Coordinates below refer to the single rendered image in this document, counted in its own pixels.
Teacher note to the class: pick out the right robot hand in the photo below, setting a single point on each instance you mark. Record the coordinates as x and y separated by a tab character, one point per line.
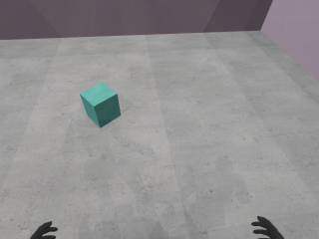
270	231

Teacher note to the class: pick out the left robot hand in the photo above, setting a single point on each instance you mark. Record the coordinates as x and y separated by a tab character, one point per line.
43	229

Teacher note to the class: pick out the carton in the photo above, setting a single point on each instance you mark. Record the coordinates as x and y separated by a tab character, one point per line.
101	104

